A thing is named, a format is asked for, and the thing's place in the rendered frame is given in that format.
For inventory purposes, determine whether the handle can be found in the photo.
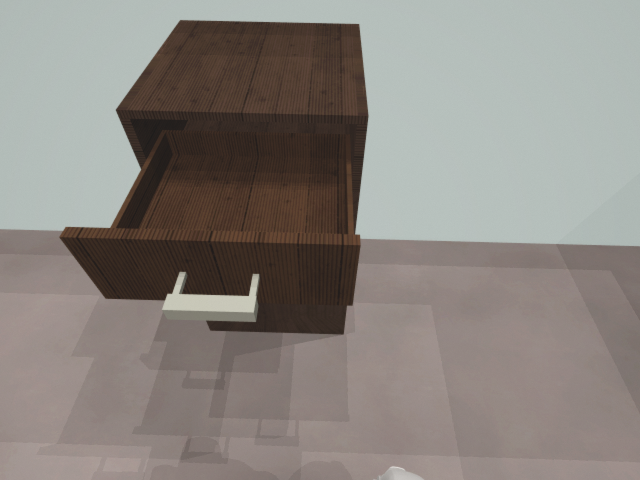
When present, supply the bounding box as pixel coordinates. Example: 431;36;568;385
162;272;260;322

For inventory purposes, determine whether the cabinet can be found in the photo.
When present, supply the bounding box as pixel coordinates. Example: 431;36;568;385
116;20;368;335

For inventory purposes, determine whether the drawer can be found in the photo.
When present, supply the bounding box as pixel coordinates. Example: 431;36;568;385
59;130;361;306

